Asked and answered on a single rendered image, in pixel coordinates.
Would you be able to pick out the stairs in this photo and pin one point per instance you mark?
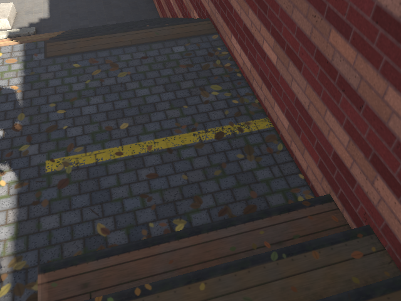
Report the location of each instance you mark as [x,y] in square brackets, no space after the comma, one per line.
[303,251]
[119,26]

